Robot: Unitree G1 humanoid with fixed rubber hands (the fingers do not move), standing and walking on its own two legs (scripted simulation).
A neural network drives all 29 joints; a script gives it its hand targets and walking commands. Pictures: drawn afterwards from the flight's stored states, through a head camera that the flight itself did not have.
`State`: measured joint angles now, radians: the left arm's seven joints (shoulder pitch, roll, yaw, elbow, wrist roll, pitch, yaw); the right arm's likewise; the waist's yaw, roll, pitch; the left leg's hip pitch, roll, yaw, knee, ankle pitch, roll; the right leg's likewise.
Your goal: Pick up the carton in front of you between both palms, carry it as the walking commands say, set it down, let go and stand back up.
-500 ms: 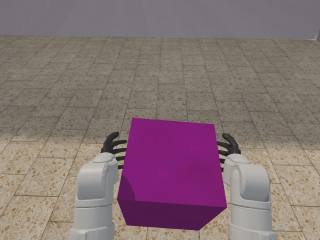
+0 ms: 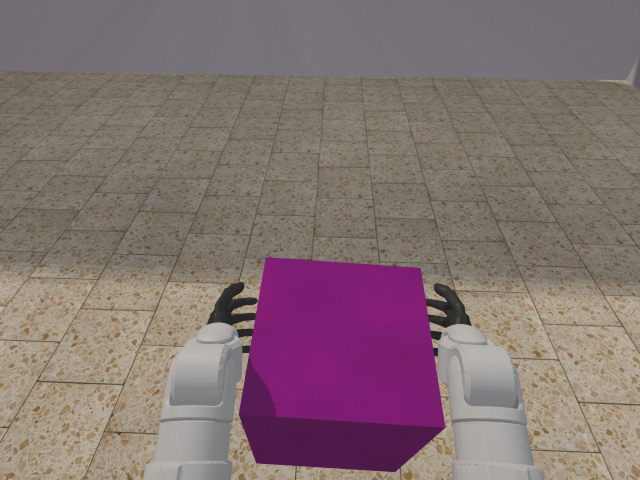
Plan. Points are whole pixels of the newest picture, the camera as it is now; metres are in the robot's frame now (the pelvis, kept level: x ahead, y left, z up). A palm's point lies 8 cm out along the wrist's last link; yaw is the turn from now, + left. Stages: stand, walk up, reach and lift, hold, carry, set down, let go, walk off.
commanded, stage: carry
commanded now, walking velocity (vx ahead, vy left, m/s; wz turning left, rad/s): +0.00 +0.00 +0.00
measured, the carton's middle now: (334, 370) +0.29 +0.00 -0.04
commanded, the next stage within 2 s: hold in 0.80 s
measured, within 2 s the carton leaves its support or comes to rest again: neither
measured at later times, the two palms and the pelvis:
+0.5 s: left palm (216, 339) +0.28 +0.15 +0.04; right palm (446, 342) +0.29 -0.14 +0.04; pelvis -0.01 +0.01 +0.00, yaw +0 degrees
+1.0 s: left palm (189, 359) +0.25 +0.18 +0.04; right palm (427, 346) +0.28 -0.11 +0.04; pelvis -0.02 +0.01 +0.01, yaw +5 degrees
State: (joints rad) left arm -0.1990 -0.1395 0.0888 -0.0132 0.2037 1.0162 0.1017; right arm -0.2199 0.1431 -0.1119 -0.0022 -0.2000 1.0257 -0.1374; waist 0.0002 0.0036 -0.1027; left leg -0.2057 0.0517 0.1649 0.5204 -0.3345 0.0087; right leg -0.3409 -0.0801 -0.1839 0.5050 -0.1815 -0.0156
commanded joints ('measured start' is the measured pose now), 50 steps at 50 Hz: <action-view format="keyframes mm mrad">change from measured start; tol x8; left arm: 1 -465 -1004 -602 -42 -372 -89 -324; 17 -541 -945 -391 223 -179 -388 -324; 43 -397 -922 -413 143 -167 -360 -310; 50 -483 -933 -411 178 -188 -369 -312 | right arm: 1 -441 993 610 -26 368 -88 366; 17 -499 933 414 226 164 -391 358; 40 -448 930 480 144 210 -326 353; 41 -352 948 466 113 199 -322 361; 50 -409 902 455 125 166 -350 355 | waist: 1 0 -3 -217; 40 -2 2 -233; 42 4 111 -153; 43 1 12 -177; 50 -17 29 -118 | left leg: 1 -17 110 -102 -99 161 12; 40 -28 111 -111 -89 213 28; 41 -36 -81 -289 -180 488 26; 42 -30 -75 -297 -162 548 18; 43 88 -75 -299 -167 530 19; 50 99 -97 -283 -204 371 1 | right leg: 1 154 -97 111 -51 162 -5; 40 145 -96 105 -33 171 9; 41 424 192 221 -50 305 -23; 42 467 171 257 -56 364 -27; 50 412 185 247 -111 227 5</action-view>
